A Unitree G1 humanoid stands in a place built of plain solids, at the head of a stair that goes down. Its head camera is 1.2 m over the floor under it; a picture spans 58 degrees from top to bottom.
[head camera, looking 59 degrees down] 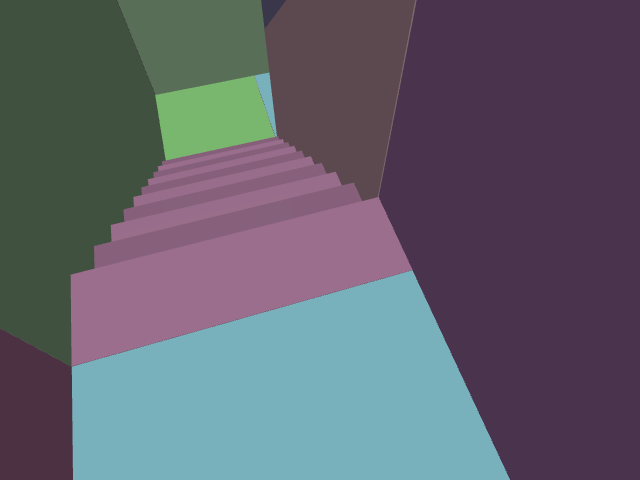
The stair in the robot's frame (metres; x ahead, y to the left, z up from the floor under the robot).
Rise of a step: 0.18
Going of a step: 0.22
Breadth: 1.21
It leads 17 degrees to the left of straight ahead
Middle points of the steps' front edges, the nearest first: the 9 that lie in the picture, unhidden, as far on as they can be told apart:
0.74 0.28 0.00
0.95 0.35 -0.18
1.16 0.41 -0.35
1.36 0.47 -0.53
1.57 0.54 -0.71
1.77 0.60 -0.88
1.98 0.66 -1.06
2.18 0.73 -1.24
2.39 0.79 -1.42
